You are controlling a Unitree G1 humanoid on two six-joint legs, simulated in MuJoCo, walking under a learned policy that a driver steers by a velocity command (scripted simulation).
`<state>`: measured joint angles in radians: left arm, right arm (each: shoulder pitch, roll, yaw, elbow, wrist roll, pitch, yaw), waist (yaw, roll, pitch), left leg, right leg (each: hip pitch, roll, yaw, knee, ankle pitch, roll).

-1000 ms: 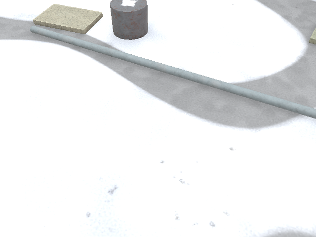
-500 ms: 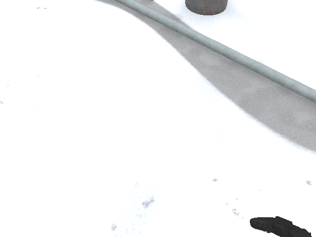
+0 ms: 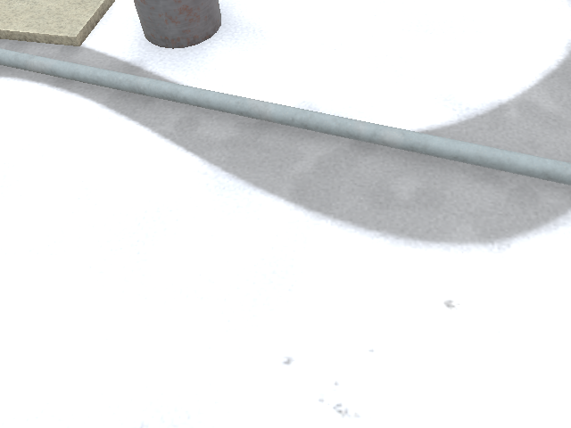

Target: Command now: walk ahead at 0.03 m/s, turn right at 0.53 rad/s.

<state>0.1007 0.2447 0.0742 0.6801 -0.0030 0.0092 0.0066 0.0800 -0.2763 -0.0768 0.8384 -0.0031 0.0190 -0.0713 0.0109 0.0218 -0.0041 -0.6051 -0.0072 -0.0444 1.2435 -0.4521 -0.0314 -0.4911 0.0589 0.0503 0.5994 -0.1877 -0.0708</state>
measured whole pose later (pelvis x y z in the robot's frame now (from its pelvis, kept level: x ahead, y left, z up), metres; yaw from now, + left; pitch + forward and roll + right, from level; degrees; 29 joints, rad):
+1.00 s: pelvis +0.17 +0.00 +0.01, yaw -13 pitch +3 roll +1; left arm 0.40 0.24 0.07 0.70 -0.01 -0.07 -0.02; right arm 0.17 -0.28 -0.07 0.72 0.02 -0.06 0.02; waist 0.04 0.02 -0.01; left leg -0.54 0.01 -0.01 1.10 -0.36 0.05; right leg -0.14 0.05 0.05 0.42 -0.32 -0.05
